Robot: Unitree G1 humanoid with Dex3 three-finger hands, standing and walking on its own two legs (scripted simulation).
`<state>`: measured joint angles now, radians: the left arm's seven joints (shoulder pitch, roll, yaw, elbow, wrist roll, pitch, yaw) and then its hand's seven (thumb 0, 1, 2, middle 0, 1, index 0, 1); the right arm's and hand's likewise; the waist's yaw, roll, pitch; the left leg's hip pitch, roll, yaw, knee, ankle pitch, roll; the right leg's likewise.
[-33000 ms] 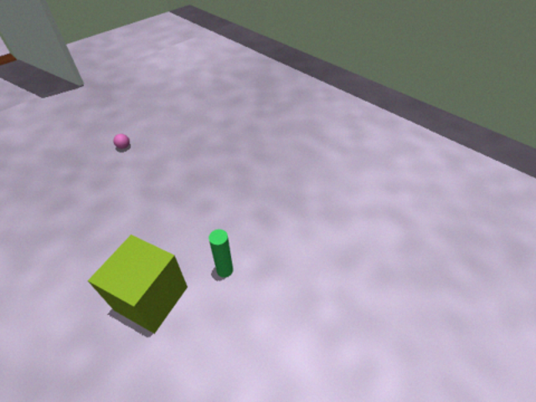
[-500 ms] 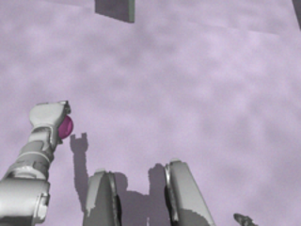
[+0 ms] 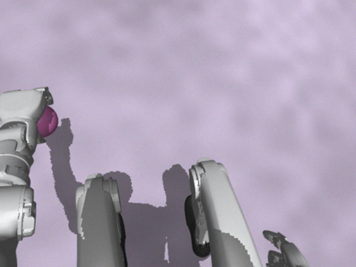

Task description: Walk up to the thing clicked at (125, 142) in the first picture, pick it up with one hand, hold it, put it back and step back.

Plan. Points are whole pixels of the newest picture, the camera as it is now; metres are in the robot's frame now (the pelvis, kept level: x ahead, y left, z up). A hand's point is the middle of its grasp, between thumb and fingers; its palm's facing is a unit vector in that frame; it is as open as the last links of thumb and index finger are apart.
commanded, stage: crouch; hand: left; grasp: from above
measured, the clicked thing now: (38, 120) +0.47 +0.28 -0.18
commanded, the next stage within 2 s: lower in 0.60 s
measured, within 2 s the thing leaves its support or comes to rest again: rests again in 1.96 s
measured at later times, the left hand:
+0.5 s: hand (44, 125) +0.46 +0.28 -0.21, palm faces -0.44 -0.03 -0.90, open 10.8 cm
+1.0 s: hand (49, 128) +0.47 +0.28 -0.26, palm faces -0.46 -0.05 -0.89, open 10.7 cm
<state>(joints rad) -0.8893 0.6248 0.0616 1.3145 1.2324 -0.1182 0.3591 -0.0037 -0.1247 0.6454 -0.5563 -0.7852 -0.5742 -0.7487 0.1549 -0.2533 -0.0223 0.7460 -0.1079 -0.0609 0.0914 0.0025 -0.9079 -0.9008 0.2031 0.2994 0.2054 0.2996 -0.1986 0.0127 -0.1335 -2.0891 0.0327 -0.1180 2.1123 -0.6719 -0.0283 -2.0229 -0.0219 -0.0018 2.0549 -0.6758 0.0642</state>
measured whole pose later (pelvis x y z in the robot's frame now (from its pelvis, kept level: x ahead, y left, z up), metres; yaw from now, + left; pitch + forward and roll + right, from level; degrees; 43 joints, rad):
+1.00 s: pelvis -0.01 +0.00 -0.09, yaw -3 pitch +34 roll -9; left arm -1.02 0.78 0.11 1.53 1.31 -0.22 0.41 0.00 -0.11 0.58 -0.59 -0.75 -0.61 -0.71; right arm 0.16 -0.27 0.07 0.75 -0.16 -0.06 0.15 0.00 -0.92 -0.90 0.20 0.30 0.20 0.30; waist -0.27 -0.02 -0.03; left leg -2.33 0.01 -0.17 2.41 -0.68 -0.03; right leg -2.23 0.01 -0.01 2.32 -0.68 0.07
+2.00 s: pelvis +0.00 +0.01 -0.12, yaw -8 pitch +29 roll -13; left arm -1.02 0.94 0.19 1.68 1.34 -0.23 0.56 -0.01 -0.11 0.52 -0.64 -0.70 -0.66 -0.66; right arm 0.11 -0.30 0.19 0.73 -0.28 -0.15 0.23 0.00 -0.91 -0.90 0.20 0.30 0.20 0.30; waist -0.35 -0.09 0.09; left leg -2.38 0.01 -0.26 2.56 -0.71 -0.03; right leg -2.26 0.04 -0.06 2.41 -0.68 0.08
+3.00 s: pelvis +0.00 +0.02 -0.13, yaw -10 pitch +27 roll -15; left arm -1.05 1.01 0.16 1.75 1.36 -0.23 0.63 0.00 -0.29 0.84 -0.30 -0.87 -0.30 -0.86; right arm 0.10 -0.32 0.27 0.71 -0.31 -0.22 0.27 0.00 -0.90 -0.90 0.20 0.30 0.20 0.30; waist -0.38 -0.12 0.12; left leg -2.37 0.01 -0.29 2.59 -0.72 -0.02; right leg -2.24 0.05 -0.09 2.40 -0.67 0.07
